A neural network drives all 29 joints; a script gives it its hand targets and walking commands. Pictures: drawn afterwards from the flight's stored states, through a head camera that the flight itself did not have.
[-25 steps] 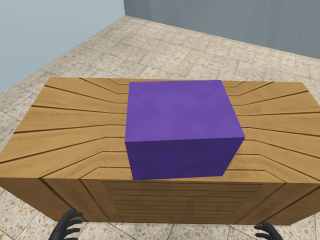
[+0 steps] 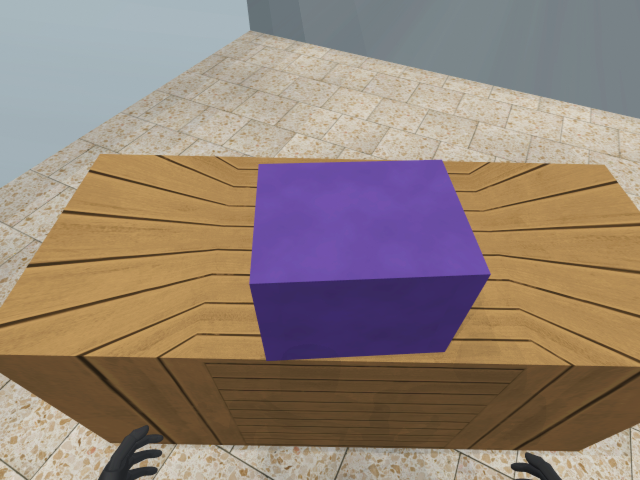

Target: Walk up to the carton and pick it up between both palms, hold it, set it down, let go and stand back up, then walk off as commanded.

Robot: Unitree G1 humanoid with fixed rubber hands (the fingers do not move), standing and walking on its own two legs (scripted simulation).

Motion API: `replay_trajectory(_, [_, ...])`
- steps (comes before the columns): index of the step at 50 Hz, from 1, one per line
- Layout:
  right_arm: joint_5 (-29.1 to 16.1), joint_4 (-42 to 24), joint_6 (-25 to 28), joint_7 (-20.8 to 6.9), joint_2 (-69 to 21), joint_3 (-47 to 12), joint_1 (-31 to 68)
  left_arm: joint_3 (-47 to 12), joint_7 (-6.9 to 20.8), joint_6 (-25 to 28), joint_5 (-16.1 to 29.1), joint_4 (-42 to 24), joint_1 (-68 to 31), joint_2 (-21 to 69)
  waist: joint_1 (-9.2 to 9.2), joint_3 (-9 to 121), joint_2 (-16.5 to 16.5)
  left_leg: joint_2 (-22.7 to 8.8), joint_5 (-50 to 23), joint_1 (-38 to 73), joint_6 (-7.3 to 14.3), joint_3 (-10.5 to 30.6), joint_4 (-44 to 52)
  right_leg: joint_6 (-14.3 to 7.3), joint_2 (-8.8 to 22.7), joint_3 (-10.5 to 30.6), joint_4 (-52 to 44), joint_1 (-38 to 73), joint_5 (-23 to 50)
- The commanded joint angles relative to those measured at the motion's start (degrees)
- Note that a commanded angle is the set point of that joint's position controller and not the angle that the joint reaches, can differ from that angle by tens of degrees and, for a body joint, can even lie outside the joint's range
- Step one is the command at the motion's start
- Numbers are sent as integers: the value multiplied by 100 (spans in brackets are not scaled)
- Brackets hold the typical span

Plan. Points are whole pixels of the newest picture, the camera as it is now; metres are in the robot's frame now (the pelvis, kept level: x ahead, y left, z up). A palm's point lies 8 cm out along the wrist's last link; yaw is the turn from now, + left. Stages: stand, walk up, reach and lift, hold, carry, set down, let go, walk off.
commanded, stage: stand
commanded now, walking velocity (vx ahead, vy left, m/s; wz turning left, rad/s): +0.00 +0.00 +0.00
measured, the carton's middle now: (354, 260) +0.46 -0.01 -0.05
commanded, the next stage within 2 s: walk off in 0.46 s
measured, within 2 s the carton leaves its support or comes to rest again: neither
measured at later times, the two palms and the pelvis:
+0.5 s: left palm out of the picture +0.10 +0.28 -0.10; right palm out of the picture +0.11 -0.28 -0.10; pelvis +0.00 +0.00 +0.00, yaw +0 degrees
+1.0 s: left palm out of the picture +0.02 +0.27 -0.11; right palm out of the picture +0.11 -0.33 -0.13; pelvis -0.06 -0.04 -0.02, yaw -1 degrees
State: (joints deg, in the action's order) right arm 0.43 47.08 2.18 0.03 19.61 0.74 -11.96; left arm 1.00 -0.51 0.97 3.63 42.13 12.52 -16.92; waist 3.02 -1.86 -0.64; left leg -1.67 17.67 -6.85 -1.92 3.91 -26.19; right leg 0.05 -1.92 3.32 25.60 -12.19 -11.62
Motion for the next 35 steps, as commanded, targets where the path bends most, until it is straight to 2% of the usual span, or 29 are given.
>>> replay_trajectory(1, [115,-345,-25,33,1198,403,226,366,3,134,-552,277,-299,-1413,-317,-83,-37,-381,-1112,-451,444,367,592,-195,686,376,-349,419,942])
replay_trajectory(18, [97,-169,-19,44,1188,401,277,354,-11,130,-522,432,-315,-1418,-322,-150,-126,-408,-1172,-426,447,378,634,-210,720,391,-411,418,1019])
replay_trajectory(32, [94,-29,-22,51,1196,389,360,340,-13,141,-511,543,-356,-1414,-323,-193,-76,-412,-1201,-423,448,393,666,-214,737,391,-447,428,1075])
replay_trajectory(33, [39,-263,-115,68,1513,557,430,536,-17,47,-334,224,-275,-1724,-405,-562,-251,-209,-2878,-925,481,389,-243,-310,699,538,361,-165,2753])
replay_trajectory(34, [8,-338,-145,95,1469,543,288,570,-35,6,-333,129,-207,-1712,-428,-450,-195,-207,-3002,-985,568,341,-399,-405,678,512,710,-206,2901])
replay_trajectory(35, [2,-380,-179,103,1515,573,207,580,-49,-29,-336,44,-166,-1677,-429,-386,-183,-233,-2976,-1013,668,313,-477,-435,610,458,938,-256,2730])
